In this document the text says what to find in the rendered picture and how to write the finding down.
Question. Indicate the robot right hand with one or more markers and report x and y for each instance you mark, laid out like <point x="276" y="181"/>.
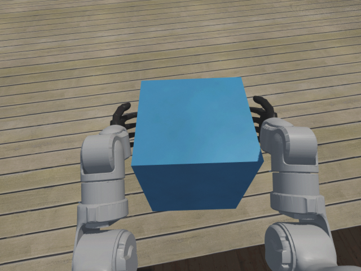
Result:
<point x="264" y="114"/>

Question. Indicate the right robot forearm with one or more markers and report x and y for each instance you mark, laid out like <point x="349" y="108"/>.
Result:
<point x="294" y="154"/>

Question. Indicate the right robot upper arm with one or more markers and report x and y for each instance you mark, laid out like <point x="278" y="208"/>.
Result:
<point x="301" y="246"/>

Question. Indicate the robot left hand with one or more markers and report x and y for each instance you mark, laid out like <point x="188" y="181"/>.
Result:
<point x="118" y="119"/>

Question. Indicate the carton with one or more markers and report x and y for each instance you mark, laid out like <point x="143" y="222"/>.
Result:
<point x="195" y="144"/>

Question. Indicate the left robot upper arm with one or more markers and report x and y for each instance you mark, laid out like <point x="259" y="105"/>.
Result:
<point x="106" y="250"/>

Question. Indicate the left robot forearm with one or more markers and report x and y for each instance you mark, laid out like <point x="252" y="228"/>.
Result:
<point x="102" y="161"/>

